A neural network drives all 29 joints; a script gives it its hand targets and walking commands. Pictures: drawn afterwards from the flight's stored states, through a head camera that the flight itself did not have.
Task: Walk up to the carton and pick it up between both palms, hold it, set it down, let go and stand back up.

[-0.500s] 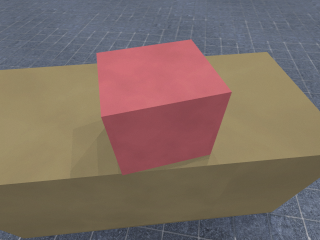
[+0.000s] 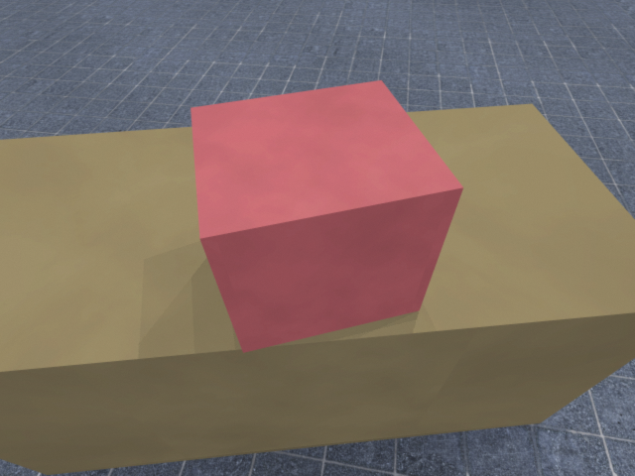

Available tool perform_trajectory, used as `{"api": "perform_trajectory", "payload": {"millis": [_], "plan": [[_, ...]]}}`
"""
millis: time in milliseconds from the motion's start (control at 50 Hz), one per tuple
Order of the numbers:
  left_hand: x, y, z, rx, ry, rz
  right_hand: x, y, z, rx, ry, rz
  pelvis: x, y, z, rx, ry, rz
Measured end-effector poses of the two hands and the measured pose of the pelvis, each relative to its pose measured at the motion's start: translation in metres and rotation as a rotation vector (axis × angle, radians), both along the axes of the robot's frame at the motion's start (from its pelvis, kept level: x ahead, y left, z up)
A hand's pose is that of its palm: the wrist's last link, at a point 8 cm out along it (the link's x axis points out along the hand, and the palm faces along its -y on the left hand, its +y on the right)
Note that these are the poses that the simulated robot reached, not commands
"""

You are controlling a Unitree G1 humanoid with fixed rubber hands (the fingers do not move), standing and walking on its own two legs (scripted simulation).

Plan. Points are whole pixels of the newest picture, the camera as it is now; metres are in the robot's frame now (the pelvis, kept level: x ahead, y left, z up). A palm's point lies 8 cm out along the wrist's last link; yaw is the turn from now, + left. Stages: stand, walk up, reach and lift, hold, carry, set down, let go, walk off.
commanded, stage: stand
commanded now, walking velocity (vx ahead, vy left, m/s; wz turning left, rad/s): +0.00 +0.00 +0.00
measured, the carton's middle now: (312, 215) +0.48 +0.02 +0.04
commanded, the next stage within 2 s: none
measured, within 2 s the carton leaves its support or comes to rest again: neither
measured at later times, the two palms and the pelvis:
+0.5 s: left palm out of the picture +0.05 +0.26 -0.12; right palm out of the picture +0.04 -0.27 -0.11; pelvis +0.00 +0.00 +0.00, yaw +0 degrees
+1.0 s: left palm out of the picture +0.05 +0.26 -0.12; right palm out of the picture +0.04 -0.27 -0.12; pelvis +0.00 +0.00 +0.00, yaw +1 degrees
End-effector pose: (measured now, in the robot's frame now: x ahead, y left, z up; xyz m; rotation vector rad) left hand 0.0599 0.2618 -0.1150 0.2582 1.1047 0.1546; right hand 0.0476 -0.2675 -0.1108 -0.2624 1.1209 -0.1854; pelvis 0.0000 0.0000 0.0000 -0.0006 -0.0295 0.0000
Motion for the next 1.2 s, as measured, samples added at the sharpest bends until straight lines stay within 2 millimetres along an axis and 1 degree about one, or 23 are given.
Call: {"api": "perform_trajectory", "payload": {"millis": [1200], "plan": [[-0.017, -0.002, -0.005, 0.001, 0.072, 0.041, -0.008, 0.001, -0.006, 0.008, 0.069, -0.016, 0.005, -0.002, 0.002, 0.0, 0.002, 0.013]]}}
